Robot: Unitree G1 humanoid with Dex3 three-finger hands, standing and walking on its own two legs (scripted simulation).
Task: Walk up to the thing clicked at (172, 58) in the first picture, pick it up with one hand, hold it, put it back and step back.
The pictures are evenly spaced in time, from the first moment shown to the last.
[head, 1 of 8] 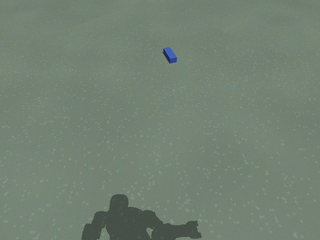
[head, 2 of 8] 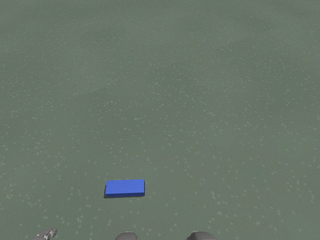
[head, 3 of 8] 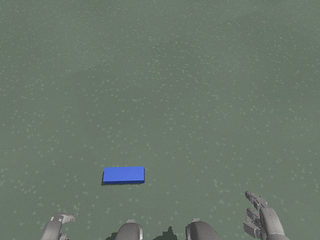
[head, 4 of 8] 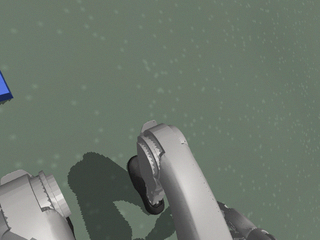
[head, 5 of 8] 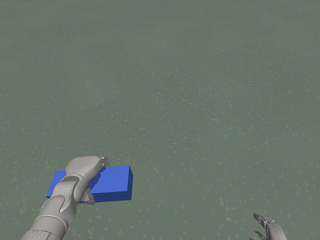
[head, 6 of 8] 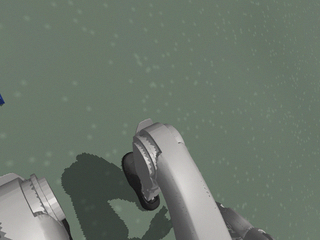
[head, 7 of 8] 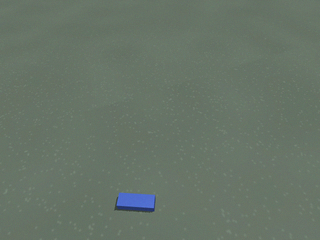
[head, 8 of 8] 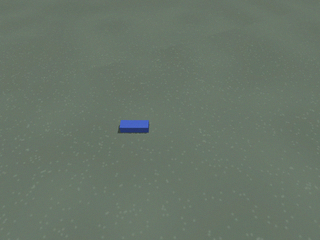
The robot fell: no
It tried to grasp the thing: yes
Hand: left
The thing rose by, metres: 0.67
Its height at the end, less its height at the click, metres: +0.00
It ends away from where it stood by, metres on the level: 0.02
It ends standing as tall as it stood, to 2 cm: yes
